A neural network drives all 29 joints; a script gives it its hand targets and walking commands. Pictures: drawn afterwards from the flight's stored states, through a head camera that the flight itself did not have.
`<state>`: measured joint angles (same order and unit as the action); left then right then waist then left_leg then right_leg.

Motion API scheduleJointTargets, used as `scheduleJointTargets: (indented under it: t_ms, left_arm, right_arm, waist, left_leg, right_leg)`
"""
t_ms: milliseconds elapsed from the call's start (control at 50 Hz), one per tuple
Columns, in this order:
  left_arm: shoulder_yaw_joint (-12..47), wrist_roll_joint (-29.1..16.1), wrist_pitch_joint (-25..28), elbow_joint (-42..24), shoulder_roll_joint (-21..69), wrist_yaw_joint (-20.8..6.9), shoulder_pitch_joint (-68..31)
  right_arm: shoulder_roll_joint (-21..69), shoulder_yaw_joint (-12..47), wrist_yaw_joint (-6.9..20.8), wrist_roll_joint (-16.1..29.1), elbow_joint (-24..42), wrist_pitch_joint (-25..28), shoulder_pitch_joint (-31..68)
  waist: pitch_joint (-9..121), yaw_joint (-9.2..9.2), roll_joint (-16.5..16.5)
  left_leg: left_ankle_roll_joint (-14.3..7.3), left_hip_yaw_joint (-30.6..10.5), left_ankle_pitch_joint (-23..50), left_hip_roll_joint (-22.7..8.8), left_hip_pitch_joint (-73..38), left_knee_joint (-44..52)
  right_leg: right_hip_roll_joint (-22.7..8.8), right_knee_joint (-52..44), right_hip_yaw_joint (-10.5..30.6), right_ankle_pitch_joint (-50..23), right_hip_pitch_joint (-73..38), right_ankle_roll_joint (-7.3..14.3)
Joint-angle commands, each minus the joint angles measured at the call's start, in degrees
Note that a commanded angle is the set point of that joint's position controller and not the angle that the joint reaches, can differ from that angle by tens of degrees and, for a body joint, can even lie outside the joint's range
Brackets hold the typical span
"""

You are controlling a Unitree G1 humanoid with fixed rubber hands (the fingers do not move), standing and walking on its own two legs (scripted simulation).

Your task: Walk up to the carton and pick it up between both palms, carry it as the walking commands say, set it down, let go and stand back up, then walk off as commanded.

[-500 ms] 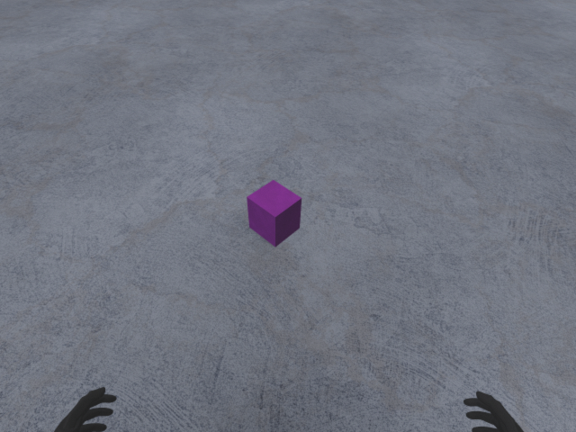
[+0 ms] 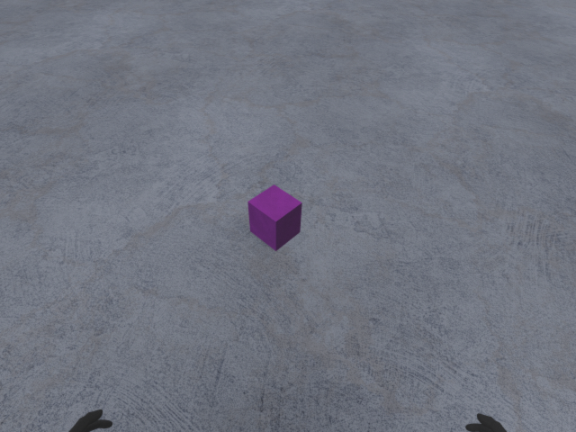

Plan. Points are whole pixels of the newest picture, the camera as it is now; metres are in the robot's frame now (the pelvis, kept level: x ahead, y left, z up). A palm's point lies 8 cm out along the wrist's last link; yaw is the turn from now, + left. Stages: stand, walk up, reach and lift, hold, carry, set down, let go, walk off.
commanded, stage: stand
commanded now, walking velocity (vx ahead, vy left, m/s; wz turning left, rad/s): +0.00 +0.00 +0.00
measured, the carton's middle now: (275, 217) +1.17 +0.06 -0.67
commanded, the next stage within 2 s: walk up in 0.56 s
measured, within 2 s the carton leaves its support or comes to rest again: neither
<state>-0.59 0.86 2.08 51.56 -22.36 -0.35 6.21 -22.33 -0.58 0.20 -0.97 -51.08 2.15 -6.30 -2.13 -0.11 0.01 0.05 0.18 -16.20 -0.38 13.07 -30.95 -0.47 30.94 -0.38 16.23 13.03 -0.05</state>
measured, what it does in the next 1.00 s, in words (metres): steps on the spot: left foot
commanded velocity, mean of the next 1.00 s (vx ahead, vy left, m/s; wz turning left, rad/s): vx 0.00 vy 0.00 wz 0.00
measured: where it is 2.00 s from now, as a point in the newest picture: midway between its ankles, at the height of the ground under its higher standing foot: (269, 396)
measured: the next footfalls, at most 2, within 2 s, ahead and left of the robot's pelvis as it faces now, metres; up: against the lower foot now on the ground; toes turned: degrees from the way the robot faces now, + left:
left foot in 1.00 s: +0.12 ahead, +0.16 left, +0.00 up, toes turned +7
right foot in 1.40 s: +0.34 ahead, -0.07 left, +0.00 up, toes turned +1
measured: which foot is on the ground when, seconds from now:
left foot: down 0.00-0.84, up 0.86-0.98, down 1.00-1.00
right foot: down 0.00-1.00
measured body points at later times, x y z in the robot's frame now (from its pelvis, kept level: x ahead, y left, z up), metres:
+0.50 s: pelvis +0.00 +0.00 +0.01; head +0.00 +0.00 +0.46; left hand +0.11 +0.32 -0.10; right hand +0.11 -0.32 -0.10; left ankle +0.01 +0.12 -0.73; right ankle +0.01 -0.12 -0.73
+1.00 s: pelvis +0.04 +0.03 +0.00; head +0.04 +0.04 +0.45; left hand +0.08 +0.39 -0.09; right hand +0.18 -0.31 -0.07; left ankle +0.08 +0.15 -0.73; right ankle +0.01 -0.12 -0.73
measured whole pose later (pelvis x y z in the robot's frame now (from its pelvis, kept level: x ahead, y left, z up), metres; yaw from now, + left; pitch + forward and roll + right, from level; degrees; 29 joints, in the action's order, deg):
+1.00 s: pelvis +0.04 +0.03 +0.00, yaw +4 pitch -2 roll -1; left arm -5.7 2.3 3.5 49.7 -29.2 -3.1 16.3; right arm -27.4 -5.4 5.0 -1.4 -50.0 2.9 -11.6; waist -1.4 -1.6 0.6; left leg -1.6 1.0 -21.3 -2.2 18.7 -34.4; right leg -3.0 27.6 -3.7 19.3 7.1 1.7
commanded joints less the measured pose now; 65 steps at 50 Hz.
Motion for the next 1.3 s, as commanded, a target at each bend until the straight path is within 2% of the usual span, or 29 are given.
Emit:
scheduleJointTargets:
  t_ms: [0,340,720,740,760,780,800,820,840,860,880,900,920,940,960,980,1000,1020,1040,1060,1080,1120,1140,1180,1220,1280]
  left_arm:
    - [-1.91,-0.09,0.63,-1.75,-9.55,0.21,-2.87]
    - [-1.3,-0.11,0.15,4.48,-10.01,0.34,-4.05]
    - [-1.21,-0.21,-0.26,6.66,-10.26,0.48,-3.96]
    - [-4.99,0.39,0.92,2.34,-16.11,-0.96,1.1]
    - [-5.26,1.12,1.18,1.94,-16.23,-1.38,3.09]
    - [-5.56,1.09,1.35,0.67,-15.63,-1.57,4.14]
    - [-6.0,0.73,1.57,0.06,-15.72,-1.61,6.69]
    - [-6.87,0.81,1.87,0.06,-17.22,-1.46,9.73]
    - [-7.6,1.28,2.32,-0.91,-19.05,-1.43,10.44]
    - [-7.86,1.71,2.82,-2.31,-19.08,-1.67,9.55]
    - [-8.11,1.61,2.97,-3.76,-19.29,-1.86,6.87]
    - [-8.18,1.58,2.92,-5.06,-19.49,-2.08,4.98]
    - [-7.92,1.56,2.77,-5.98,-19.08,-2.35,4.24]
    - [-7.55,1.48,2.48,-6.82,-18.47,-2.71,3.73]
    - [-7.33,1.35,2.11,-7.39,-17.97,-2.95,2.59]
    - [-6.73,1.37,1.82,-7.68,-15.88,-3.1,3.42]
    - [-5.92,1.19,1.72,-8.33,-13.39,-3.12,5.91]
    - [-4.73,0.5,1.91,-10.95,-9.6,-3.04,4.5]
    - [-5.48,0.71,1.67,-10.8,-14.08,-2.23,3.57]
    - [-5.71,-0.31,1.82,-10.0,-16.27,-2.35,4.79]
    - [-5.89,-0.7,1.9,-9.01,-16.33,-2.71,7.79]
    - [-6.09,0.14,2.12,-7.69,-15.89,-2.96,11.33]
    - [-6.15,0.25,2.0,-7.9,-15.3,-3.32,11.19]
    - [-6.17,0.37,1.76,-9.83,-13.98,-3.81,7.72]
    - [-6.17,0.54,1.75,-11.31,-12.85,-4.35,4.63]
    - [-6.59,0.61,1.95,-12.25,-12.19,-4.85,2.77]
  right_arm:
    - [-9.49,-1.97,-0.2,0.07,1.77,0.59,2.78]
    - [-9.87,-1.58,-0.26,0.17,-4.55,0.13,3.93]
    - [-10.18,-1.51,-0.43,0.2,-6.8,-0.27,3.76]
    - [-15.47,-4.7,1.27,-0.62,-3.77,0.26,-1.22]
    - [-15.46,-5.21,1.97,-1.01,-2.79,0.41,-0.13]
    - [-14.01,-5.38,2.41,-1.01,-0.91,0.5,1.43]
    - [-12.49,-5.33,2.71,-0.9,1.14,0.66,3.22]
    - [-11.28,-5.31,2.94,-0.77,3.08,0.82,5.58]
    - [-10.92,-5.37,3.02,-0.92,4.49,0.89,6.32]
    - [-12.5,-5.55,3.37,-0.66,5.09,0.98,4.93]
    - [-13.53,-5.82,3.94,-0.08,5.28,1.06,2.53]
    - [-13.6,-6.0,4.55,0.01,5.64,1.09,1.35]
    - [-13.36,-6.17,4.97,-0.12,5.69,1.2,0.54]
    - [-12.91,-6.51,5.2,-0.29,5.3,1.39,-0.9]
    - [-12.14,-6.82,5.19,-0.28,4.39,1.69,-4.67]
    - [-12.58,-7.51,4.76,-0.63,3.32,2.07,-9.02]
    - [-15.09,-8.58,3.91,-1.12,1.97,2.44,-16.18]
    - [-22.67,-9.99,3.09,-1.77,3.08,3.03,-21.29]
    - [-23.35,-9.77,2.6,-0.49,5.9,3.44,-17.3]
    - [-21.03,-8.61,2.34,0.75,7.47,3.51,-13.35]
    - [-18.83,-7.87,2.32,1.07,8.61,3.54,-10.92]
    - [-17.34,-7.36,1.98,0.58,9.42,3.85,-10.39]
    - [-17.28,-7.17,2.07,0.09,9.49,3.96,-11.55]
    - [-17.79,-7.34,2.17,-0.3,9.96,4.26,-13.85]
    - [-18.34,-7.63,2.2,-0.12,10.63,4.5,-14.57]
    - [-18.64,-7.65,2.18,0.24,11.83,4.41,-14.05]
  waist:
    - [3.88,0.04,-0.07]
    - [2.99,-0.03,0.0]
    - [2.86,-0.03,-0.05]
    - [8.25,-0.4,-1.1]
    - [3.63,-1.21,-0.67]
    - [-0.49,-2.09,0.93]
    - [-3.08,-3.6,2.59]
    - [-4.78,-5.21,6.04]
    - [-5.83,-6.15,9.97]
    - [-5.57,-5.05,7.04]
    - [-4.06,-2.8,6.11]
    - [-3.14,-1.65,7.42]
    - [-2.99,-1.15,8.33]
    - [-3.12,-0.23,8.03]
    - [-2.7,1.86,6.62]
    - [-1.2,3.42,3.74]
    - [2.49,5.7,-3.53]
    - [3.89,8.35,-19.13]
    - [0.41,7.21,-7.54]
    - [-2.01,4.07,-1.74]
    - [-3.02,1.91,-1.91]
    - [-2.48,1.67,-5.92]
    - [-2.21,2.0,-7.52]
    - [-2.96,3.05,-8.06]
    - [-3.82,3.35,-8.22]
    - [-3.05,2.7,-8.02]
  left_leg:
    - [-2.73,-5.51,9.23,-5.39,-1.85,7.14]
    - [-1.89,-5.52,9.01,-6.21,-4.63,12.57]
    - [-1.71,-5.59,9.78,-6.57,-5.61,13.95]
    - [-5.48,-7.59,-17.79,-4.23,-4.83,10.26]
    - [-6.58,-9.6,-24.63,-5.44,1.08,8.75]
    - [-6.75,-9.81,-22.95,-5.58,7.95,6.5]
    - [-5.97,-8.05,-18.98,-4.14,15.05,2.79]
    - [-4.05,-3.02,-12.86,-1.17,23.0,-3.58]
    - [-2.97,-1.31,-8.56,-1.22,26.41,-13.77]
    - [-2.6,-5.33,-9.92,-3.34,26.84,-16.64]
    - [-2.23,-5.99,-9.63,-4.55,23.24,-15.3]
    - [-1.81,-4.46,-10.14,-5.45,18.9,-12.01]
    - [-1.53,-2.11,-10.24,-4.79,14.16,-8.5]
    - [-1.28,0.69,-8.42,-3.02,8.23,-5.14]
    - [-1.27,3.66,-2.26,-1.12,0.03,0.3]
    - [-1.34,5.22,0.56,1.45,-8.78,2.65]
    - [-2.44,1.38,-3.71,0.98,-20.6,4.37]
    - [-9.24,-32.47,-27.62,-18.22,-24.13,17.62]
    - [-14.46,-39.71,-32.41,-23.18,-16.56,20.37]
    - [-14.74,-34.03,-28.18,-21.96,-11.08,19.55]
    - [-13.56,-26.69,-21.03,-18.78,-9.17,18.8]
    - [-12.42,-16.84,-7.55,-14.64,-6.38,17.98]
    - [-12.67,-14.36,-1.77,-14.12,-5.34,17.52]
    - [-13.56,-12.2,3.2,-14.38,-4.94,17.05]
    - [-12.95,-9.89,5.32,-13.4,-4.02,16.36]
    - [-11.44,-7.53,8.79,-12.38,-1.18,14.69]
  right_leg:
    - [-5.42,-7.15,5.58,-9.1,-1.63,2.7]
    - [-6.25,-12.48,5.73,-9.13,-4.34,2.0]
    - [-6.62,-13.98,5.72,-9.77,-5.13,1.8]
    - [-4.2,-9.78,4.26,15.22,-7.14,3.91]
    - [-5.51,-8.15,6.87,23.03,-3.83,5.55]
    - [-6.78,-7.61,8.66,23.33,-4.44,6.72]
    - [-8.95,-9.92,12.24,23.44,-7.75,8.26]
    - [-13.33,-15.76,18.08,26.06,-13.1,11.35]
    - [-21.19,-21.45,26.24,25.46,-13.33,15.51]
    - [-23.39,-23.22,28.3,25.1,-12.27,17.07]
    - [-22.38,-23.21,24.89,24.38,-10.11,16.05]
    - [-20.87,-22.53,20.25,22.44,-7.12,15.17]
    - [-18.52,-21.25,14.92,19.26,-3.91,13.93]
    - [-15.86,-19.53,10.45,16.17,0.68,12.62]
    - [-12.89,-15.63,5.98,14.54,5.73,11.05]
    - [-9.34,-8.75,2.09,14.83,10.87,9.15]
    - [-5.78,3.73,-1.49,15.06,18.31,7.03]
    - [1.83,26.39,-6.22,17.64,31.52,3.01]
    - [-0.52,33.43,6.26,14.03,33.4,2.73]
    - [-2.39,34.74,8.4,9.03,31.3,2.8]
    - [-4.29,32.92,7.63,5.59,28.87,2.57]
    - [-5.38,26.38,4.78,2.05,23.55,0.93]
    - [-5.13,23.24,3.14,2.16,21.41,0.18]
    - [-5.39,18.04,1.16,1.29,20.48,-0.24]
    - [-5.23,12.96,-0.18,-2.06,18.93,0.16]
    - [-3.12,7.76,-2.83,-5.32,12.96,1.06]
